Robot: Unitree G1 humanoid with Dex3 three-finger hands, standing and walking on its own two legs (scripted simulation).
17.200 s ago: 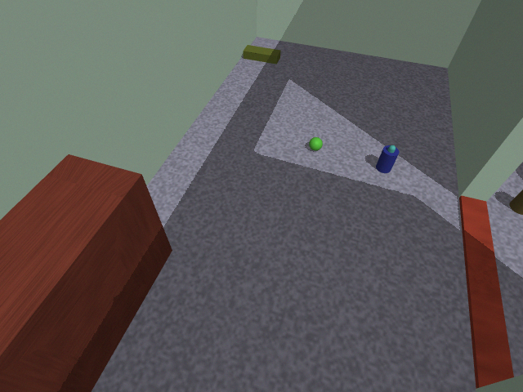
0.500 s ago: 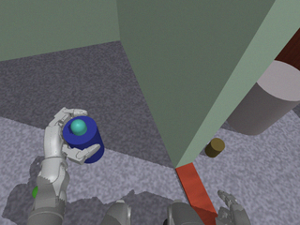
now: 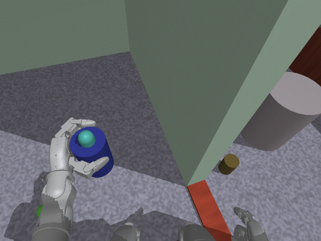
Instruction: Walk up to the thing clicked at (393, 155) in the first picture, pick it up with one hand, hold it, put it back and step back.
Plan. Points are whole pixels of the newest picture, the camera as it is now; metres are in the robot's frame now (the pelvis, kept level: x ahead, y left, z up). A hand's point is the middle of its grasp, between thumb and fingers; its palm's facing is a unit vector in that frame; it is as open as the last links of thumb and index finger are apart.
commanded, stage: lift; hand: left
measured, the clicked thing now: (92, 150) +0.33 +0.17 +0.01
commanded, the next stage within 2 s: hold in 0.02 s
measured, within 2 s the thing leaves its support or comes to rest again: neither
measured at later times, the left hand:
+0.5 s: hand (88, 144) +0.32 +0.17 +0.05, palm faces +0.14 -0.99 -0.02, open 11.1 cm
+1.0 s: hand (85, 146) +0.32 +0.18 +0.05, palm faces +0.14 -0.99 -0.02, open 11.1 cm
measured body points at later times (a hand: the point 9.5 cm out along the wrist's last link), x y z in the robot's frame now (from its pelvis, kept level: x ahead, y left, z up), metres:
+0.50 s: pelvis +0.01 +0.00 +0.01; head +0.05 +0.01 +0.46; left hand +0.31 +0.23 +0.05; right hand +0.14 -0.24 -0.10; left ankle +0.01 +0.11 -0.69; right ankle +0.02 -0.12 -0.69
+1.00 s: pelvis +0.00 +0.01 +0.02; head +0.04 +0.02 +0.46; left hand +0.30 +0.23 +0.05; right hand +0.13 -0.23 -0.09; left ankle +0.01 +0.11 -0.69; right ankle +0.02 -0.12 -0.69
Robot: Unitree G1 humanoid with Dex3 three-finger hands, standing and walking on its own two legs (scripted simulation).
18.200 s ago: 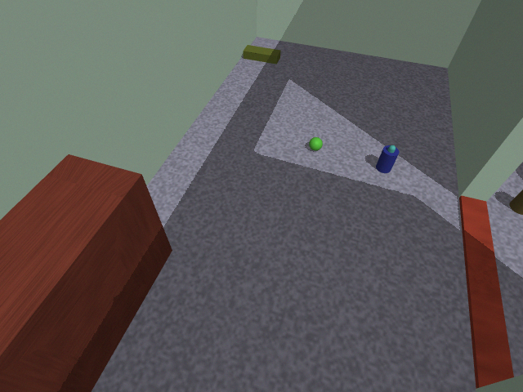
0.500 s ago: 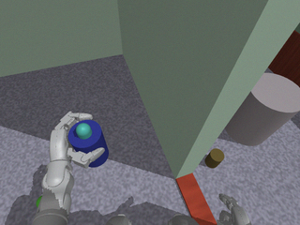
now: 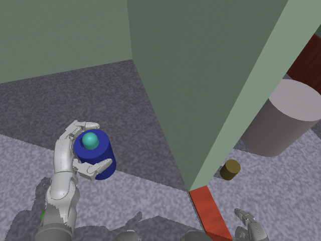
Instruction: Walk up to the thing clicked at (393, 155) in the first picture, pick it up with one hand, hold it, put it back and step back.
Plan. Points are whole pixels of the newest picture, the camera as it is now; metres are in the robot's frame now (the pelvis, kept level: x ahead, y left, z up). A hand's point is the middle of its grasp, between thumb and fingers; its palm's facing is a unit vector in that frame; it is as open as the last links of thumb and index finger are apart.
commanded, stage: hold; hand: left
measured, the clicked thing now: (96, 152) +0.32 +0.17 +0.01
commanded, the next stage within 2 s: crouch in 1.72 s
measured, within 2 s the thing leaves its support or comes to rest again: neither
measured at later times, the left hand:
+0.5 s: hand (92, 149) +0.32 +0.17 +0.03, palm faces +0.15 -0.99 -0.03, open 11.1 cm
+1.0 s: hand (93, 147) +0.33 +0.17 +0.03, palm faces +0.15 -0.99 -0.03, open 11.1 cm
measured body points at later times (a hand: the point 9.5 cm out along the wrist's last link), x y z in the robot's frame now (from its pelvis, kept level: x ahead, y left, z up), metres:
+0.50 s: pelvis +0.00 +0.00 +0.00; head +0.05 +0.01 +0.45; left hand +0.31 +0.23 +0.04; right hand +0.13 -0.24 -0.11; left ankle +0.01 +0.11 -0.70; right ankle +0.02 -0.13 -0.70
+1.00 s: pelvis +0.01 +0.00 +0.00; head +0.05 +0.01 +0.45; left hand +0.31 +0.23 +0.03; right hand +0.13 -0.24 -0.11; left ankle +0.01 +0.11 -0.70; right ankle +0.02 -0.13 -0.70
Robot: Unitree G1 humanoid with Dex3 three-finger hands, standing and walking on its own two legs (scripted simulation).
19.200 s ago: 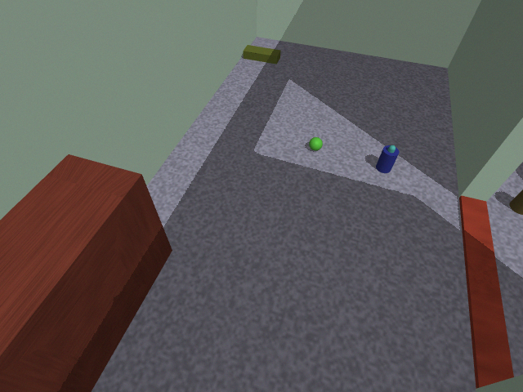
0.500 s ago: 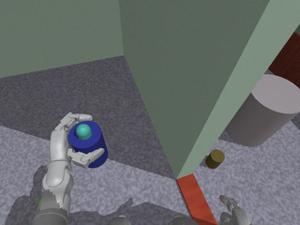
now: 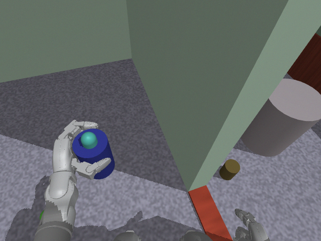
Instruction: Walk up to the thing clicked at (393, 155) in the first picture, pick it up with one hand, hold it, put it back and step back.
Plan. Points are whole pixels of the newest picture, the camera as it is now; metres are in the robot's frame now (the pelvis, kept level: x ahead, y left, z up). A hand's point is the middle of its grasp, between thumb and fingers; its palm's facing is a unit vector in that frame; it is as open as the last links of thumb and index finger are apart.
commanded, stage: hold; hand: left
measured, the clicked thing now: (94, 152) +0.32 +0.17 +0.01
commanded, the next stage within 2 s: crouch in 0.72 s
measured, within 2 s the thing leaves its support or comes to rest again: neither
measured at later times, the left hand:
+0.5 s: hand (91, 150) +0.32 +0.17 +0.03, palm faces +0.14 -0.99 -0.03, open 11.1 cm
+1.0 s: hand (94, 150) +0.32 +0.17 +0.02, palm faces +0.15 -0.99 -0.02, open 11.1 cm
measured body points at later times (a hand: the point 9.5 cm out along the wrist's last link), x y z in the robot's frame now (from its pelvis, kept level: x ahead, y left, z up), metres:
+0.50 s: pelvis -0.01 +0.00 +0.00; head +0.04 +0.01 +0.45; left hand +0.30 +0.23 +0.03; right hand +0.12 -0.24 -0.11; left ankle +0.01 +0.11 -0.70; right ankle +0.01 -0.12 -0.70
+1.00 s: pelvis +0.00 +0.00 +0.00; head +0.05 +0.01 +0.44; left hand +0.31 +0.22 +0.02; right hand +0.13 -0.24 -0.11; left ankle +0.01 +0.11 -0.70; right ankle +0.01 -0.12 -0.70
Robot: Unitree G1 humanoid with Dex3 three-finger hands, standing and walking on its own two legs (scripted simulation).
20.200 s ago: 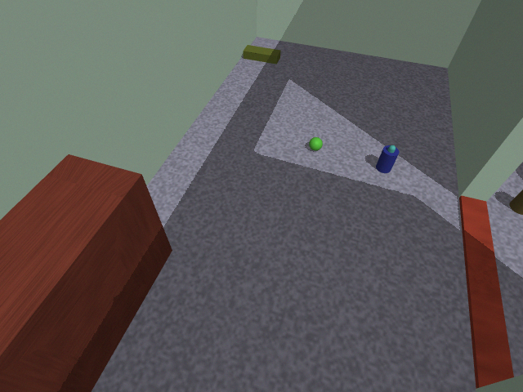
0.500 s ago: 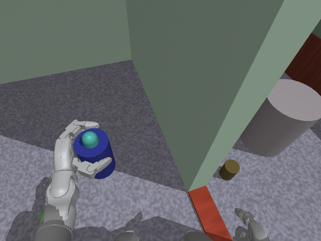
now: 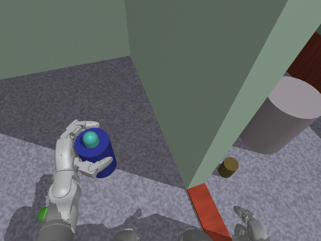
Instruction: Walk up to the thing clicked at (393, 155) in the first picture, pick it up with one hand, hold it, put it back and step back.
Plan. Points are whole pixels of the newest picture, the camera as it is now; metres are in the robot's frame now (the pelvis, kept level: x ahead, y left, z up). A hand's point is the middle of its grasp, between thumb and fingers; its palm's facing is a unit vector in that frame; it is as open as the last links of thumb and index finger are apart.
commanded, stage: crouch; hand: left
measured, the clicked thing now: (96, 151) +0.33 +0.17 +0.00
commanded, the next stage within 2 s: lower in 1.64 s
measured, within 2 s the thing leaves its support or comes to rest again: neither
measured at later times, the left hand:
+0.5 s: hand (104, 168) +0.36 +0.19 -0.20, palm faces +0.19 -0.98 -0.04, open 11.1 cm
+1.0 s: hand (109, 184) +0.37 +0.21 -0.41, palm faces +0.20 -0.98 -0.06, open 11.1 cm
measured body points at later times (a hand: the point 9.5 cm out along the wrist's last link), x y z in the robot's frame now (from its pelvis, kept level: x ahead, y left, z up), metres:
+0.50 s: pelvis -0.04 +0.00 -0.16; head +0.13 +0.03 +0.26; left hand +0.35 +0.24 -0.20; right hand +0.09 -0.26 -0.28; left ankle +0.01 +0.11 -0.70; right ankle +0.02 -0.12 -0.70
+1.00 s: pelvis -0.09 +0.00 -0.34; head +0.13 +0.05 +0.05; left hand +0.36 +0.26 -0.41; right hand -0.01 -0.27 -0.46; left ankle +0.01 +0.11 -0.70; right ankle +0.01 -0.12 -0.70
